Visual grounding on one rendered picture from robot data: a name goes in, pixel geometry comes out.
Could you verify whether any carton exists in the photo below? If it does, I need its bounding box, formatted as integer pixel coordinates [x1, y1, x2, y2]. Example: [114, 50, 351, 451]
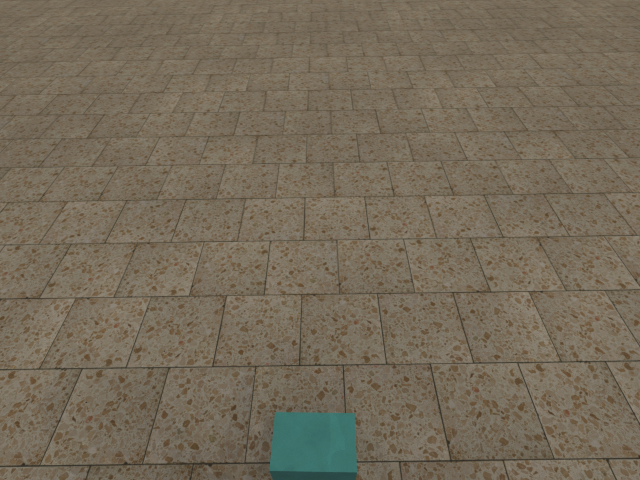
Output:
[269, 412, 357, 480]

